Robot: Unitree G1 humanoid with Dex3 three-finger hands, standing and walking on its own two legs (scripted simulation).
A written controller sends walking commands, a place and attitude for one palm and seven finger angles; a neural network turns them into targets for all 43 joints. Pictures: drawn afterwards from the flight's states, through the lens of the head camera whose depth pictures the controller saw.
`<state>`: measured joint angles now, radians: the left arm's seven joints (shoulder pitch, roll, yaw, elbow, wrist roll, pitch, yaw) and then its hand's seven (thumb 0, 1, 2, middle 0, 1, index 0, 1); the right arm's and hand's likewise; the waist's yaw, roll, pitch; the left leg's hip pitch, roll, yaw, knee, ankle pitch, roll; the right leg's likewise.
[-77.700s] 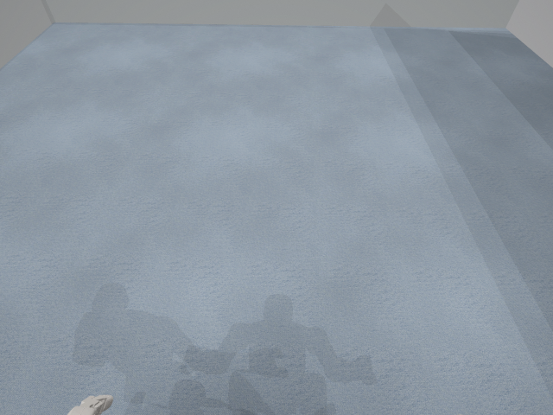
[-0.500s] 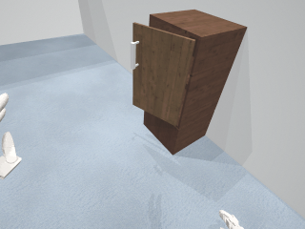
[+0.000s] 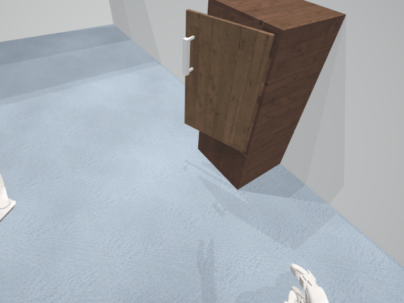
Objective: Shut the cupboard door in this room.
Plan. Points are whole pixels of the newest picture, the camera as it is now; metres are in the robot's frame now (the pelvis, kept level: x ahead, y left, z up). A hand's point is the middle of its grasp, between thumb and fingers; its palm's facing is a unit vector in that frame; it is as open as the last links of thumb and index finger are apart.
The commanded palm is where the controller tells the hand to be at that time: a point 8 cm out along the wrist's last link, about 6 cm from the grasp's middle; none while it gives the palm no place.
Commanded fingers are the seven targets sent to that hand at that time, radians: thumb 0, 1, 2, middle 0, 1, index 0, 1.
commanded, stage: stop stepping back and stand still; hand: left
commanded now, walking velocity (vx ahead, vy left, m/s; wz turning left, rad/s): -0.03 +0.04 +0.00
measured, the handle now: (189, 55) +1.09 +0.08 -0.01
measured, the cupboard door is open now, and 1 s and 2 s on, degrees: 19 19 19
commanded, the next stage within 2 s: let the arm hang, fingers relaxed in 0.62 s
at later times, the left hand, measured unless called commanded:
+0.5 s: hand (27, 189) +0.24 +0.27 +0.17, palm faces +0.40 -0.79 -0.47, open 7.4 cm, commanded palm +0.18 +0.31 +0.19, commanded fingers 0.00 0.90 0.90 -0.20 -0.30 -0.20 -0.30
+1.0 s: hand out of the picture +0.08 +0.19 -0.15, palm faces -0.06 -0.98 -0.19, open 7.4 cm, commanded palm none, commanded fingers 0.00 0.90 0.90 -0.20 -0.30 -0.20 -0.30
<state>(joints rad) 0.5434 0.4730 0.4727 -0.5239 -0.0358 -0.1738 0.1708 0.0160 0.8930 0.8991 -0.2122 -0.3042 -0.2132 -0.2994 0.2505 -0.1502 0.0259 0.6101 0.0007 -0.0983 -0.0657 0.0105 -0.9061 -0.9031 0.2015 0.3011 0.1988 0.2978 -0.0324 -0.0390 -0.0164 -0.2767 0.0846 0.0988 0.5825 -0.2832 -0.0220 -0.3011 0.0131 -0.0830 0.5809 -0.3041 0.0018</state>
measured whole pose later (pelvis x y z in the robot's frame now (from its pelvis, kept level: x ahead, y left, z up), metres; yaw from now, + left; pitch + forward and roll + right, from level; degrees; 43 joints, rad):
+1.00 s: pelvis +0.00 +0.03 +0.00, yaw +0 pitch +0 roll +1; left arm 0.26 0.17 -0.03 0.82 0.02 0.06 0.00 0.01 0.91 0.90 -0.20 -0.30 -0.20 -0.30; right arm 0.20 -0.27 0.01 0.89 -0.02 0.01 0.00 0.01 -0.91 -0.90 0.20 0.30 0.20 0.30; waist -0.03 0.00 0.03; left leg -0.26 0.00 0.08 0.52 -0.25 0.03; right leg -0.30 -0.04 -0.05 0.55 -0.24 -0.01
